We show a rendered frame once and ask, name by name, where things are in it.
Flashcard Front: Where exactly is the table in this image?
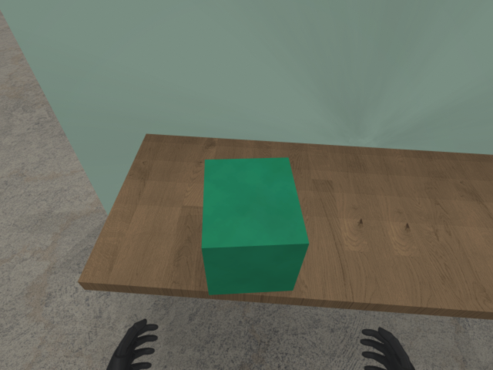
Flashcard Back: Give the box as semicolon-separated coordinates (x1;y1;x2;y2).
78;134;493;320

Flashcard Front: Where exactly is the carton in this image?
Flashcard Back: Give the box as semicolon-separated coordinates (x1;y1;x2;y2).
202;157;309;295

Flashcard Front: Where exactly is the right robot hand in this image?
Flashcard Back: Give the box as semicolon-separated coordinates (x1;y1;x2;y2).
360;327;415;370

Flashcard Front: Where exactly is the left robot hand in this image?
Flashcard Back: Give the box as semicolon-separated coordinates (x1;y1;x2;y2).
106;319;158;370

